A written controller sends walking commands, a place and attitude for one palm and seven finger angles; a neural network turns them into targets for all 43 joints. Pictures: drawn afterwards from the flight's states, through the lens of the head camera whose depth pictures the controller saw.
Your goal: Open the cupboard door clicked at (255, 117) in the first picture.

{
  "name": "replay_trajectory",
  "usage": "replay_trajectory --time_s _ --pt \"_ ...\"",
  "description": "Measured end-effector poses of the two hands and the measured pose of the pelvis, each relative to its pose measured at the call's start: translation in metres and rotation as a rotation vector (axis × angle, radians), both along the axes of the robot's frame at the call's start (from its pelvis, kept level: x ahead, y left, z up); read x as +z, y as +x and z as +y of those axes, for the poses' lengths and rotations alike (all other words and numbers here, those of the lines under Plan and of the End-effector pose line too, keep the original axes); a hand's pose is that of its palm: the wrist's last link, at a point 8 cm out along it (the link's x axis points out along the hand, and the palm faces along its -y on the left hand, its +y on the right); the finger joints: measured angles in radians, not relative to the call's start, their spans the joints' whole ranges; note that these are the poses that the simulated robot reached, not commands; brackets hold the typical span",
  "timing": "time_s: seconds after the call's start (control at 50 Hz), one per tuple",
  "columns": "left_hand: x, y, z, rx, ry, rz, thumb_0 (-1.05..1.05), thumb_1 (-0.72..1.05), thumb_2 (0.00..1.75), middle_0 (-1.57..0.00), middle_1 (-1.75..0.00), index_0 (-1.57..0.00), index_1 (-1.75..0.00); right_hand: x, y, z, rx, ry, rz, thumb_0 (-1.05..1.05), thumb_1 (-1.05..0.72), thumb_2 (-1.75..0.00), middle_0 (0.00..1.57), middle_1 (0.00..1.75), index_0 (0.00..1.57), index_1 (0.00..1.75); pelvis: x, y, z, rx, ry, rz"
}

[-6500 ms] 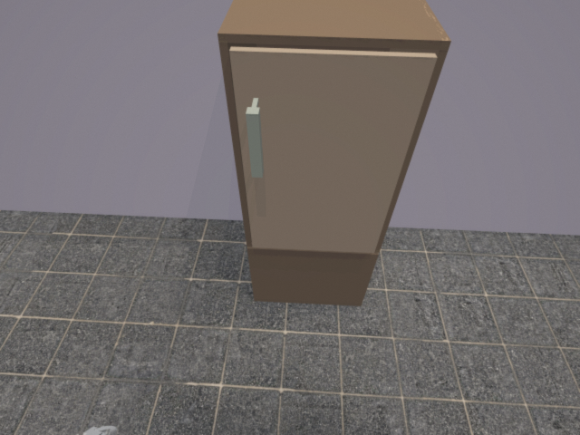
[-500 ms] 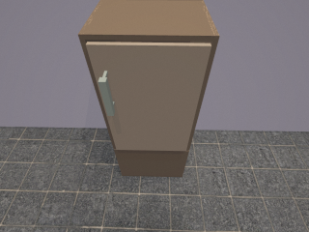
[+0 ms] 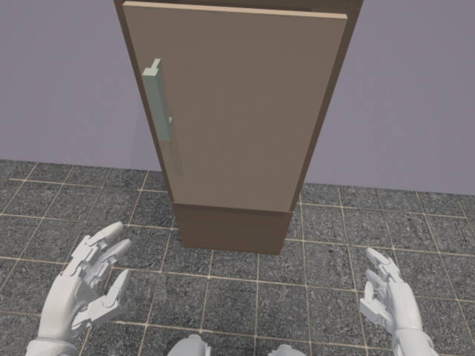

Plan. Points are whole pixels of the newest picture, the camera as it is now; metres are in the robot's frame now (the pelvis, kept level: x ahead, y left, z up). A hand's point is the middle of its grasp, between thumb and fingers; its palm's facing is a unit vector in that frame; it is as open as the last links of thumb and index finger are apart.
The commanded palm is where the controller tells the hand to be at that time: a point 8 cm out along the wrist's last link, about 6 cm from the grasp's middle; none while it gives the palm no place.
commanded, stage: raise the hand with hooked fingers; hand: left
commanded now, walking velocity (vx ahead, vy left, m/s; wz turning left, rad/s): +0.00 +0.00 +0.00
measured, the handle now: (161, 101) +0.56 +0.21 +0.11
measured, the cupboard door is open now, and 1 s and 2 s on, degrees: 0 0 0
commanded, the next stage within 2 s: move the hooked fingers beside the handle in 1.74 s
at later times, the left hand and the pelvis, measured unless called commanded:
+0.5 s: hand (80, 264) +0.23 +0.25 +0.07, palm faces +0.03 -1.00 -0.06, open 11.3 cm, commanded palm +0.20 +0.30 +0.07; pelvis +0.00 +0.01 +0.01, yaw +0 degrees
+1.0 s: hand (49, 225) +0.27 +0.30 +0.10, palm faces +0.03 -1.00 -0.05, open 13.8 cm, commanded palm +0.25 +0.34 +0.11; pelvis +0.01 +0.04 +0.03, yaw +1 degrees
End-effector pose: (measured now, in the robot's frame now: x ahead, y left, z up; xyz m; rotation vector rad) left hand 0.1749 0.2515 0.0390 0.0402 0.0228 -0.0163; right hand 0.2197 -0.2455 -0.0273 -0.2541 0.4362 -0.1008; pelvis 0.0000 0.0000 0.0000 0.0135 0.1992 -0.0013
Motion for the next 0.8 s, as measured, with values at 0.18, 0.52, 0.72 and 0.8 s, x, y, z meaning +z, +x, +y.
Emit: replay_trajectory --time_s 0.18,0.52,0.72,0.8 --pt "-0.004 -0.022 0.023 0.111 0.014 0.005 0.02 0.47 0.72 -0.23 -0.58 -0.23 -0.58 -0.034 0.0 0.014 0.039 -0.019 0.08 0.01 -0.91 -0.9 0.2 0.3 0.2 0.3 -0.018 -0.003 -0.007 0.037 -0.046 0.02" --pt "0.031 0.032 0.054 0.046 0.015 0.029 0.01 0.07 0.55 -0.26 -0.83 -0.25 -0.84 -0.043 -0.095 0.014 -0.11 0.018 0.3 0.01 -0.9 -0.9 0.2 0.3 0.2 0.3 0.009 -0.002 0.014 0.008 -0.041 0.013" --pt "0.038 0.045 0.068 0.027 0.008 0.003 0.0 -0.16 0.45 -0.27 -0.98 -0.27 -0.99 -0.016 -0.07 0.019 -0.078 -0.043 0.217 0.01 -0.9 -0.9 0.2 0.3 0.2 0.3 0.016 0.0 0.028 0.016 -0.054 -0.019" --pt "0.047 0.053 0.079 0.038 0.007 -0.008 0.0 -0.26 0.41 -0.28 -1.04 -0.28 -1.05 -0.007 -0.056 0.033 -0.048 -0.03 0.181 0.01 -0.9 -0.9 0.2 0.3 0.2 0.3 0.02 0.002 0.031 0.018 -0.057 -0.029"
